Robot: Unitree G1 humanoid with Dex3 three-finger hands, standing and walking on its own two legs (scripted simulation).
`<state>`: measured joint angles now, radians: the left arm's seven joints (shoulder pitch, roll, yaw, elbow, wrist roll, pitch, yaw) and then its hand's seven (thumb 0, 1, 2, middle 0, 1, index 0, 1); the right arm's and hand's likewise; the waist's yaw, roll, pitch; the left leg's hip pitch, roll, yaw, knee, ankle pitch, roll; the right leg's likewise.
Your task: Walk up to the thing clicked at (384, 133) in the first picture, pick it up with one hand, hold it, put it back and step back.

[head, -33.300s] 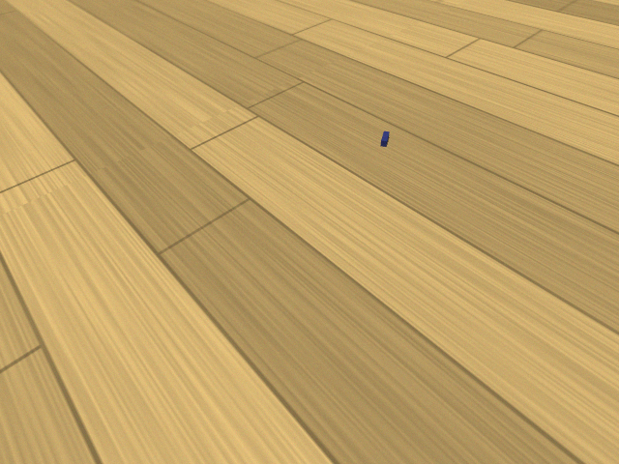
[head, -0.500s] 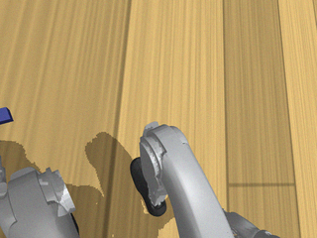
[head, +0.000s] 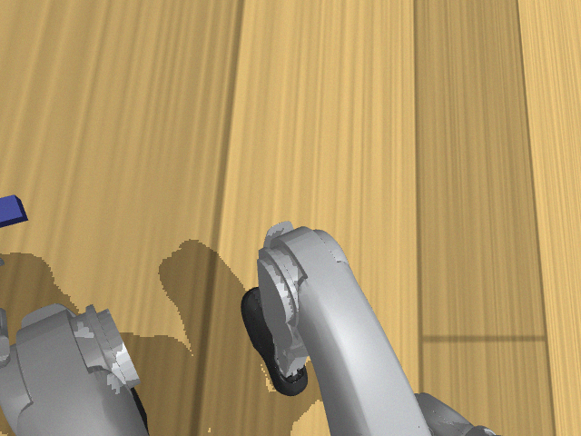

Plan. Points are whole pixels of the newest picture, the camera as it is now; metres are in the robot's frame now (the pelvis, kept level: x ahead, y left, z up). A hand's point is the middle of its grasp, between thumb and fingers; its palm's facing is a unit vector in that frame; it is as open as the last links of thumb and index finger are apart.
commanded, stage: withdraw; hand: left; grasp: from above
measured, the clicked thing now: out of the picture +0.45 +0.27 -0.29
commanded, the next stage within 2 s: home in 0.78 s
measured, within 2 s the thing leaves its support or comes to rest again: neither
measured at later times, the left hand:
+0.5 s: hand out of the picture +0.41 +0.29 -0.09, palm faces -0.51 -0.14 -0.85, open 12.9 cm
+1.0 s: hand out of the picture +0.45 +0.30 -0.14, palm faces -0.31 -0.09 -0.95, open 12.3 cm
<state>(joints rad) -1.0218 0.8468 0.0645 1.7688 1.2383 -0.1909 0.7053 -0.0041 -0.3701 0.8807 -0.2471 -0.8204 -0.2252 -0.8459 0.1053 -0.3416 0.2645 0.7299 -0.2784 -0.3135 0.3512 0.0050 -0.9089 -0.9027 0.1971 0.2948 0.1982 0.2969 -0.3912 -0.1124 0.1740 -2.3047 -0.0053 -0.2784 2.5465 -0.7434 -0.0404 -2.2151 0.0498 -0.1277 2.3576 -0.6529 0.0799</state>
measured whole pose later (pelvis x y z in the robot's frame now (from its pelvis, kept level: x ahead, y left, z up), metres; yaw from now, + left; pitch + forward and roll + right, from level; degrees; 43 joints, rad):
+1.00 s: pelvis +0.01 -0.01 +0.03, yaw +6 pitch +36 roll -6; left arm -0.93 0.62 0.07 1.38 1.17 -0.05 0.53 0.00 -0.19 0.82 -0.31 -0.74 -0.31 -0.75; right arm 0.18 -0.26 0.04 0.77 -0.16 -0.07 0.19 0.01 -0.91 -0.90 0.20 0.30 0.20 0.30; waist -0.26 0.02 -0.07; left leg -2.31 0.00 -0.14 2.39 -0.72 -0.04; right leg -2.27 0.02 -0.02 2.30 -0.67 0.06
